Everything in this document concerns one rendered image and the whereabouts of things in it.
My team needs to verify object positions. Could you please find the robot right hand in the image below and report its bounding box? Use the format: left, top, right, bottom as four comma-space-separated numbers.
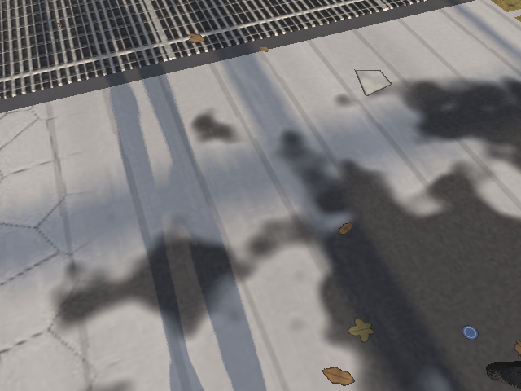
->
486, 361, 521, 389

